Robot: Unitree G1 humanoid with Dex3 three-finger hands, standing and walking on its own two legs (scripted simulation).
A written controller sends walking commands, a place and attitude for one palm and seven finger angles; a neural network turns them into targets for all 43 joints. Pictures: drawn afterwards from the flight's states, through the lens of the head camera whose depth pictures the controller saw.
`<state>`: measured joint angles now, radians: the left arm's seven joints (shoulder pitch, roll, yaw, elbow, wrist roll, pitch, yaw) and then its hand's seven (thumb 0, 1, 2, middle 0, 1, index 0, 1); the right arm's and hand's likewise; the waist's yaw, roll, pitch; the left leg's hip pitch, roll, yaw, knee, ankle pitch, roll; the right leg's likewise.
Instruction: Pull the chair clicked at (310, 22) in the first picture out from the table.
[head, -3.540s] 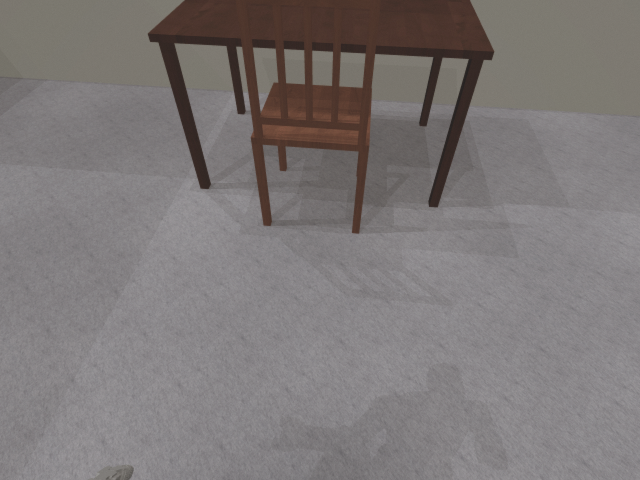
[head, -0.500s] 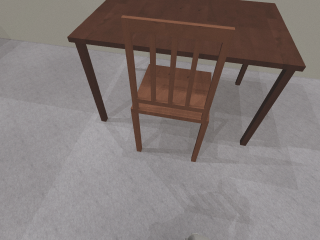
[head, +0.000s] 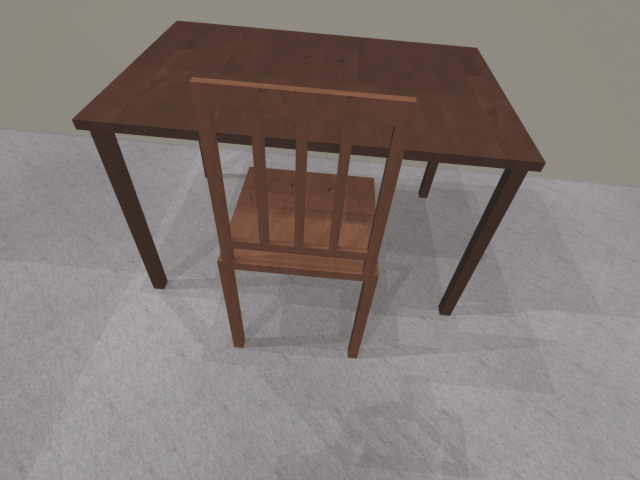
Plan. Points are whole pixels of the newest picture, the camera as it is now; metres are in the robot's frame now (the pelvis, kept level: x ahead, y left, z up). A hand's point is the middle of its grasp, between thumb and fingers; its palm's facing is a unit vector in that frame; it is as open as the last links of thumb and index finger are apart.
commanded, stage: take the last steps up to it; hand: left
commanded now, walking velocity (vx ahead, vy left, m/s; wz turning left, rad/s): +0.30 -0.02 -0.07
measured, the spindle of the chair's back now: (300, 189) +0.70 +0.07 -0.05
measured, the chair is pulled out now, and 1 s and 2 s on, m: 0.00 0.00 0.00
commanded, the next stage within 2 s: come to a stop and stand still in 0.58 s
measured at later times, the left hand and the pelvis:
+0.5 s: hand out of the picture +0.14 +0.12 -0.16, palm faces +0.03 -0.98 -0.19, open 7.3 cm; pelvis +0.12 -0.05 +0.00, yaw -1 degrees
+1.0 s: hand (214, 437) +0.23 +0.17 -0.18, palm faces +0.02 -0.98 -0.18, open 7.3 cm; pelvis +0.21 -0.01 +0.00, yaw -1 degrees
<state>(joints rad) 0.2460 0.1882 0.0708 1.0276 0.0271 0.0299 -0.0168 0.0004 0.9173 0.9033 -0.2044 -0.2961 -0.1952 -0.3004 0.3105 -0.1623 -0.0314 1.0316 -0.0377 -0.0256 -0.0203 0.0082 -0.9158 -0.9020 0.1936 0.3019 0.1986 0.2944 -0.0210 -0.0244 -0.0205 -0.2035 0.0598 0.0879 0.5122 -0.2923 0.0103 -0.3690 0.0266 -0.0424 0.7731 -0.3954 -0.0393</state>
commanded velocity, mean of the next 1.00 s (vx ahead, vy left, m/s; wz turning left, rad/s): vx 0.08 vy -0.03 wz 0.01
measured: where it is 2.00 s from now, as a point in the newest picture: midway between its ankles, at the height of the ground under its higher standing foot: outside the picture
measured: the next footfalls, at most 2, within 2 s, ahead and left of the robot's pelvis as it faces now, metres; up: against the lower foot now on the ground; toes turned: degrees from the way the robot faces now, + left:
right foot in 0.28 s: +0.14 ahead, -0.15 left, +0.00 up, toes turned -9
left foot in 0.68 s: +0.30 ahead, +0.06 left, +0.00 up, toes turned +2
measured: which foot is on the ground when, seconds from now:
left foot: down 0.00-0.30, up 0.32-0.66, down 0.68-1.00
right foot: up 0.00-0.26, down 0.28-0.70, up 0.72-1.00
